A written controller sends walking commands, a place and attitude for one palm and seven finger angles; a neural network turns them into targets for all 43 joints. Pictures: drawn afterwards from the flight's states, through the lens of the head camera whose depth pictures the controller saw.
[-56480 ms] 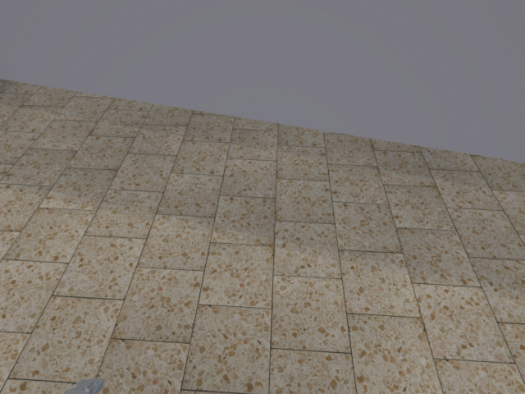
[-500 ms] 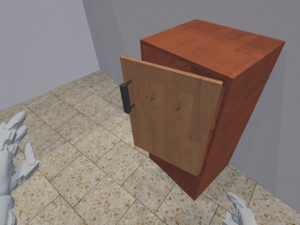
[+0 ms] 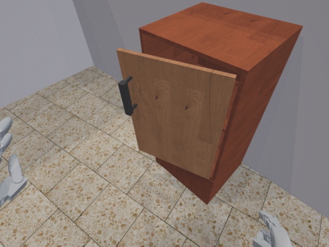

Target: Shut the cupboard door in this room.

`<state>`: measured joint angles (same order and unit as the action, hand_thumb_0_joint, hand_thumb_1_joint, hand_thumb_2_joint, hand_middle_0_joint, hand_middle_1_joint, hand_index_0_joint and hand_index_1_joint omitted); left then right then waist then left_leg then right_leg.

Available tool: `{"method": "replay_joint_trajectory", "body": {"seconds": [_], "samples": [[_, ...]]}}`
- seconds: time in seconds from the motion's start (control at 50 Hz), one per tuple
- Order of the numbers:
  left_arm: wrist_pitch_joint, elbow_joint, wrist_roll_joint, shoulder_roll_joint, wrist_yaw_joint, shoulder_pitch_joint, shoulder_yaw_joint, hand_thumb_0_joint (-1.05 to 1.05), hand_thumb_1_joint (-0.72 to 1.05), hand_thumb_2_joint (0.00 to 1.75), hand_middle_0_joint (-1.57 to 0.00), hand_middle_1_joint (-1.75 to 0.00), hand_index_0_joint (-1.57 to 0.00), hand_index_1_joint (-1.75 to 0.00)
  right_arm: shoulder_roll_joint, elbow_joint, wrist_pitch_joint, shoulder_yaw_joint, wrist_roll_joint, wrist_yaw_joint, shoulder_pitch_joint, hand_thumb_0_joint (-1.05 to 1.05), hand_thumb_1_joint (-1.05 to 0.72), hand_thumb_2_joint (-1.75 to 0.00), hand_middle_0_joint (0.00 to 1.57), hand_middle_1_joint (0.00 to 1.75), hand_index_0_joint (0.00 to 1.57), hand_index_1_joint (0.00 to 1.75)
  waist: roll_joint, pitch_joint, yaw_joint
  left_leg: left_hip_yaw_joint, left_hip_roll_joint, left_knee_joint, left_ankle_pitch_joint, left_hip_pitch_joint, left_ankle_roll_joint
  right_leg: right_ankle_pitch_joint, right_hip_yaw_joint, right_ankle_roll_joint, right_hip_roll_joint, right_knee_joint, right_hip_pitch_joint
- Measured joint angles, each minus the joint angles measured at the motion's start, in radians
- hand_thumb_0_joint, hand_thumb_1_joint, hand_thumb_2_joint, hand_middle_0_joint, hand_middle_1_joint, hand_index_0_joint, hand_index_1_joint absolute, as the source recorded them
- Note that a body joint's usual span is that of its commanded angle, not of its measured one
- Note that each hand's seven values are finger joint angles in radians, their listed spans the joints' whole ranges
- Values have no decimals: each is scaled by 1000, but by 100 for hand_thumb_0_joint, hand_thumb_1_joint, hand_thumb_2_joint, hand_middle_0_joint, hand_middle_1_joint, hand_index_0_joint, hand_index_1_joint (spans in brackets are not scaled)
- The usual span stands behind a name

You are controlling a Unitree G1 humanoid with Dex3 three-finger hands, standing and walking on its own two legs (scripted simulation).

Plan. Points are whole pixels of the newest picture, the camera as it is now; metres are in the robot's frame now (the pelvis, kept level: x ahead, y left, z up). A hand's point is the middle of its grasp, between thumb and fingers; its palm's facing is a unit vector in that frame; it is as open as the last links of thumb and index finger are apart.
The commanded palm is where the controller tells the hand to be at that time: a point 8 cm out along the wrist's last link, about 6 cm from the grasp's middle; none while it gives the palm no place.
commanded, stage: step back with the hand held close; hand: left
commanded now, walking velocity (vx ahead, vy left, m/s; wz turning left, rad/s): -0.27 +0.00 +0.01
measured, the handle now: (129, 95) +0.65 +0.18 -0.02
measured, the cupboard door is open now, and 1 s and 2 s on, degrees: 17 17 17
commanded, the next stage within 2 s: stop stepping back and stand still in 1.44 s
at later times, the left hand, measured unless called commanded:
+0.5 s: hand out of the picture +0.13 +0.28 +0.17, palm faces +0.50 -0.75 -0.44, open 7.4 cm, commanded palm +0.07 +0.31 +0.18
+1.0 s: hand out of the picture +0.09 +0.28 +0.16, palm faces +0.50 -0.75 -0.43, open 7.4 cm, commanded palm +0.02 +0.31 +0.18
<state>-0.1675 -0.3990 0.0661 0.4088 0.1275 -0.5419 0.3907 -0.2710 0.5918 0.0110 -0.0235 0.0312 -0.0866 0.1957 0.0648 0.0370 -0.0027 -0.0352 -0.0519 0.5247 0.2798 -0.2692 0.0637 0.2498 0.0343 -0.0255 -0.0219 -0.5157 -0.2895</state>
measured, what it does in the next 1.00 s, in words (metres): shifts its weight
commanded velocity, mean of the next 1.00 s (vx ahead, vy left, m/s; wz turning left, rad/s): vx -0.35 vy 0.00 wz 0.00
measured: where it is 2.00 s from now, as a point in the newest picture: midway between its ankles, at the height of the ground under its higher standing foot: outside the picture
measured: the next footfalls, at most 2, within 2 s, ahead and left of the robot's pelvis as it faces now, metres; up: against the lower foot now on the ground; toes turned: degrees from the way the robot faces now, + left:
right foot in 1.54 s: -0.28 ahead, -0.15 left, +0.00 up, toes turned +3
left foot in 1.64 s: -0.05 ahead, +0.08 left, +0.01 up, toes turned +5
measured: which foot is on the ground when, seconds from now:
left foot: down 0.00-1.00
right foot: down 0.00-1.00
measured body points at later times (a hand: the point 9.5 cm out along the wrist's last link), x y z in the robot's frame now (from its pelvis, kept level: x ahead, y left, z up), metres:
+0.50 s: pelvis -0.07 +0.01 -0.02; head -0.07 +0.02 +0.43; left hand +0.10 +0.32 +0.19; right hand +0.09 -0.23 -0.09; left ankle +0.00 +0.07 -0.73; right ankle +0.01 -0.10 -0.73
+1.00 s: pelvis -0.11 +0.00 -0.02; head -0.10 +0.03 +0.42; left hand +0.05 +0.31 +0.19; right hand +0.07 -0.23 -0.09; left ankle +0.00 +0.08 -0.73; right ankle -0.04 -0.12 -0.73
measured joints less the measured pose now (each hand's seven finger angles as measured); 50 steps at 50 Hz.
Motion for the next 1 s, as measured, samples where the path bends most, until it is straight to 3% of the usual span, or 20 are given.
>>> {"method": "replay_joint_trajectory", "body": {"seconds": [0.18, 0.46, 0.7, 0.76, 0.82, 0.88, 1.0], "samples": [[-2, -51, -6, 33, 15, -19, 29, 1, 89, 90, -22, -31, -21, -30, 22, -35, 10, 17, -2, -9, 9, 1, -90, -90, 20, 30, 20, 29, -35, 9, 12, -12, 2, 44, -12, -58, 14, -27, -8, 11, 0, -25, -52], [-46, -54, -56, -15, 31, 43, 53, 1, 89, 90, -22, -31, -21, -30, 36, -29, -50, 37, -18, -2, 58, 1, -90, -90, 20, 30, 20, 30, -52, -13, -5, -14, 9, 146, -11, -136, 28, -42, 3, 16, 1, -100, -114], [-89, -99, -60, 9, 38, 43, 72, 1, 89, 90, -22, -31, -21, -30, 37, -8, -65, 28, -22, 16, 59, 1, -90, -90, 20, 30, 20, 30, -71, -25, 23, -25, 20, 187, 0, -194, 25, -67, 7, 14, 2, -118, -163], [-99, -106, -62, 27, 36, 29, 88, 1, 88, 90, -22, -31, -21, -30, 37, -10, -72, 26, -23, 12, 58, 1, -90, -90, 20, 30, 20, 30, -73, -32, 27, -31, 25, 187, -36, -201, 32, -69, -7, 21, -8, -134, -173], [-100, -93, -68, 35, 28, 41, 97, 1, 88, 90, -22, -31, -21, -30, 40, -6, -78, 19, -26, 7, 66, 1, -90, -90, 20, 30, 20, 30, -67, -28, 34, -17, 27, 208, -27, -219, 34, -1, -58, 36, -37, -181, -152], [-101, -88, -62, 28, 22, 55, 111, 1, 88, 90, -22, -31, -21, -30, 49, 7, -85, 17, -28, 8, 58, 1, -90, -90, 20, 30, 20, 30, -66, -28, 23, -10, 37, 211, -40, -237, 27, 34, -91, 36, -58, -183, -130], [-103, -125, -52, -2, 13, 55, 95, 1, 89, 90, -22, -31, -21, -30, 65, 15, -104, 23, -32, 20, 11, 1, -90, -90, 20, 30, 20, 30, -82, -51, 3, -13, 51, 198, -58, -250, 14, 2, -91, 25, -69, -176, -149]]}}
